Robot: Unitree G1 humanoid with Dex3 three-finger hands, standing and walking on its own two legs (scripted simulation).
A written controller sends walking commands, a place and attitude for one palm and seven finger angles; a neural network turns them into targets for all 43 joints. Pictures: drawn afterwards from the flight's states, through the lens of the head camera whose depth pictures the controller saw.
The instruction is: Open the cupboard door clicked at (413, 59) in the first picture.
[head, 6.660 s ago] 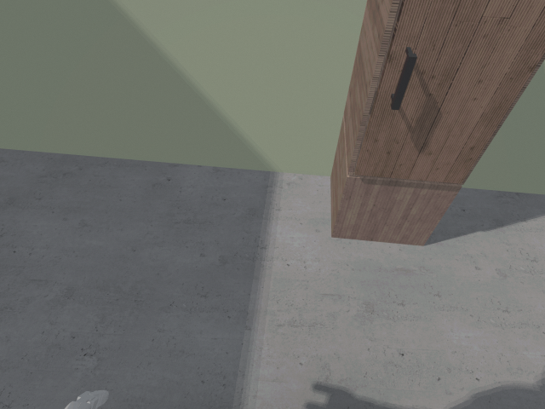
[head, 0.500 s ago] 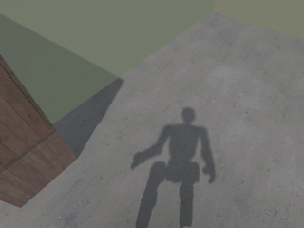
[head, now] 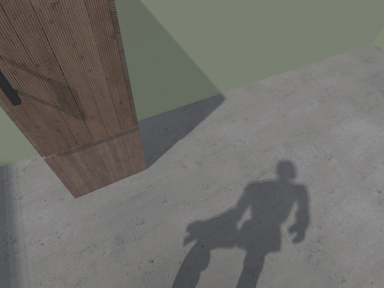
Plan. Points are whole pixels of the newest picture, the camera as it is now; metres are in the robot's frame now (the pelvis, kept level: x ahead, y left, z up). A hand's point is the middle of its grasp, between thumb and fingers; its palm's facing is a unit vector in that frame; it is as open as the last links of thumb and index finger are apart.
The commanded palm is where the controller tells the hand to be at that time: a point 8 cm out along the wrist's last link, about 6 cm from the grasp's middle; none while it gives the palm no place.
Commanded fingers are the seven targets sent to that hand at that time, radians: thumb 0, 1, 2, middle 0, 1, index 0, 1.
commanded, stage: turn to face it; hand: left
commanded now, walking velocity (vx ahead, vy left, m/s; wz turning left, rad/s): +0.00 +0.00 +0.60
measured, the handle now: (2, 78) +0.58 +0.56 +0.05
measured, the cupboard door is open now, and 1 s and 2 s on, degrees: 0 0 0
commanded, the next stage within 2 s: take the last steps up to it in 0.82 s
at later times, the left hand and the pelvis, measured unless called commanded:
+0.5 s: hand out of the picture +0.02 +0.19 -0.13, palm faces +0.31 -0.91 -0.29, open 7.4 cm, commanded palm none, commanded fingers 0.00 0.90 0.90 -0.20 -0.30 -0.20 -0.30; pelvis -0.02 -0.03 +0.01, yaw +17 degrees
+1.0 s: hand out of the picture -0.13 +0.21 -0.16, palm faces +0.51 -0.83 -0.24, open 7.4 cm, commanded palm none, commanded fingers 0.00 0.90 0.90 -0.20 -0.30 -0.20 -0.30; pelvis -0.06 +0.01 +0.02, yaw +28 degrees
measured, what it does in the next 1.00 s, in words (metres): steps on the spot, turning left: right foot, then left foot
